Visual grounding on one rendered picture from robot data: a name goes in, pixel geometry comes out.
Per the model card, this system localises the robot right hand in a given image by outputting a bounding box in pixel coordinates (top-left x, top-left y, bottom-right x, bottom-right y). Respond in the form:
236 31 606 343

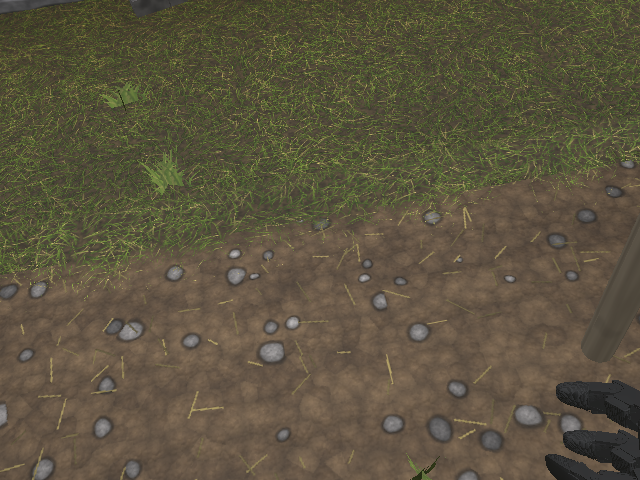
545 380 640 480

